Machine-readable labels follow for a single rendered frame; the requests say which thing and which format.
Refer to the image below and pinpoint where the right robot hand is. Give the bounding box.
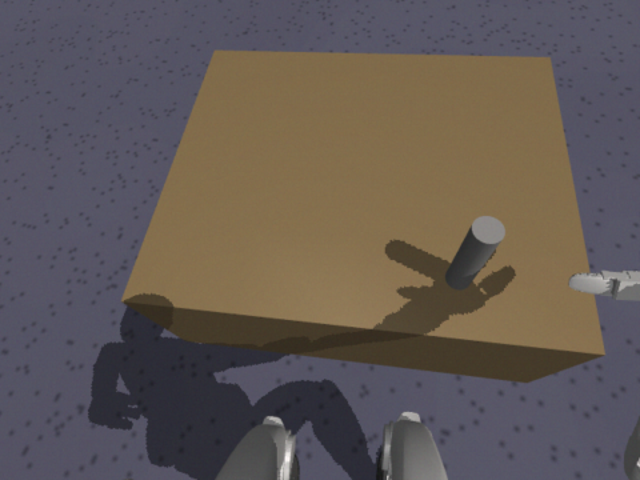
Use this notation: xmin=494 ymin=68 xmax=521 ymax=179
xmin=568 ymin=270 xmax=640 ymax=301

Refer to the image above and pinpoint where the can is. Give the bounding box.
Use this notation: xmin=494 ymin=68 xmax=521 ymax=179
xmin=445 ymin=216 xmax=505 ymax=290

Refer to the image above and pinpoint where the right robot arm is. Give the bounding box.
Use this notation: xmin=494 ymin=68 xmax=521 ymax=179
xmin=624 ymin=416 xmax=640 ymax=480

